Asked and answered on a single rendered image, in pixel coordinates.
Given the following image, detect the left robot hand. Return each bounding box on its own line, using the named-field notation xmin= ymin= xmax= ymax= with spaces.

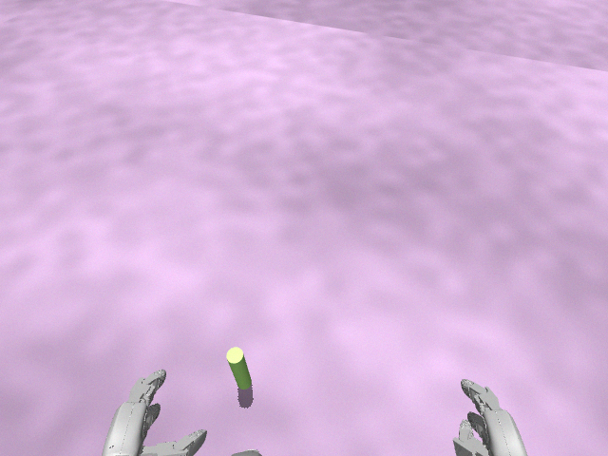
xmin=102 ymin=370 xmax=207 ymax=456

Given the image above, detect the right robot hand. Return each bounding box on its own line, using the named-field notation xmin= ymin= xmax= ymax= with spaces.
xmin=453 ymin=379 xmax=527 ymax=456

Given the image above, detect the can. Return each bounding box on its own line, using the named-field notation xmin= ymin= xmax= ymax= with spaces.
xmin=226 ymin=347 xmax=252 ymax=390

